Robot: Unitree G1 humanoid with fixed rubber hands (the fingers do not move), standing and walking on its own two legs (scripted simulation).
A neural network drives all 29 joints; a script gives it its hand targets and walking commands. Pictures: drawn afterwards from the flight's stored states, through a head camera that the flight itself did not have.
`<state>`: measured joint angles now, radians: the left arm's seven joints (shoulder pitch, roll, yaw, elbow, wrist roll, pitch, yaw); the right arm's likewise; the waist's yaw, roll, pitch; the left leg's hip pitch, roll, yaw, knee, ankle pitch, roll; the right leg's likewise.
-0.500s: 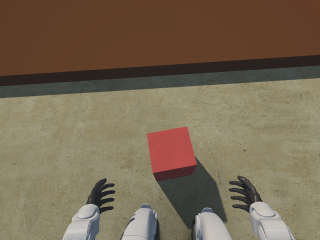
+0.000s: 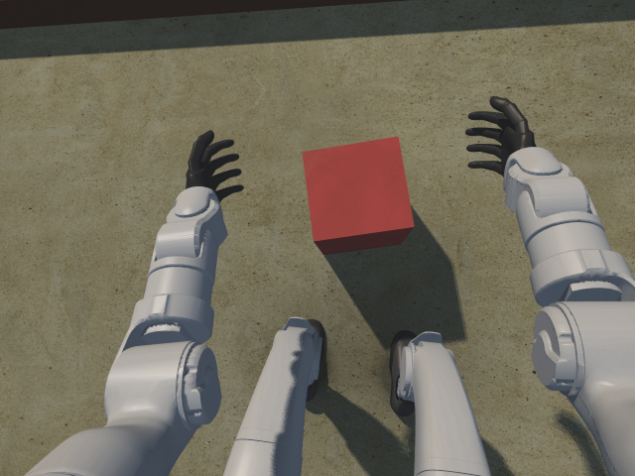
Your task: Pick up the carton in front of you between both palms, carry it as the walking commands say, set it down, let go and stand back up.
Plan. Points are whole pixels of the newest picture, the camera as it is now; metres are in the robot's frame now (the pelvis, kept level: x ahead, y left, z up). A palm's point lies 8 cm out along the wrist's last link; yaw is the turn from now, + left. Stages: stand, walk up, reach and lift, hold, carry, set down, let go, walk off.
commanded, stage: reach and lift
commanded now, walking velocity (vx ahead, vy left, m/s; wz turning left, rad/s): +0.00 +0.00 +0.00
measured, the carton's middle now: (356, 202) +0.53 +0.04 -0.53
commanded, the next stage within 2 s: none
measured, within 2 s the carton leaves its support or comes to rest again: leaves its support in 2.00 s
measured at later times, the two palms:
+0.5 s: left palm (230, 150) +0.50 +0.23 -0.16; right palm (487, 112) +0.58 -0.14 -0.16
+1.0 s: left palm (268, 200) +0.49 +0.23 -0.40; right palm (444, 176) +0.57 -0.13 -0.41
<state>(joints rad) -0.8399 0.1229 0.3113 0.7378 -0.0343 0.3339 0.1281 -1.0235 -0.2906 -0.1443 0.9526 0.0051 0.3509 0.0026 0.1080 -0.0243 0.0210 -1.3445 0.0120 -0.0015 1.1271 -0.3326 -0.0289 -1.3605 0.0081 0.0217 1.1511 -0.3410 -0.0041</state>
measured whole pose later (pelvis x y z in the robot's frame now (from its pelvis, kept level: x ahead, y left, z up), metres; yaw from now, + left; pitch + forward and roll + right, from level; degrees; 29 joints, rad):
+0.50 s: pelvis +0.03 +0.00 -0.03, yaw +1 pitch +52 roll +3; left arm -1.04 0.08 0.52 0.77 0.09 0.11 0.06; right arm -1.27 -0.31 -0.30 1.04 -0.16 0.14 0.05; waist 0.11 -0.03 -0.11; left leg -1.72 -0.01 -0.01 1.17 -0.36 -0.04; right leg -1.74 0.02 0.06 1.21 -0.37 0.01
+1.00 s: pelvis -0.03 +0.00 -0.24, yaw +3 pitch +44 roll +4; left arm -1.35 0.24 0.29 0.97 -0.18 0.11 0.15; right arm -1.56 -0.48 0.02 1.16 0.15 0.14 -0.06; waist 0.11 0.01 0.24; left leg -2.24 -0.04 -0.02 1.99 -0.52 -0.07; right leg -2.26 0.05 0.06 2.04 -0.54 0.02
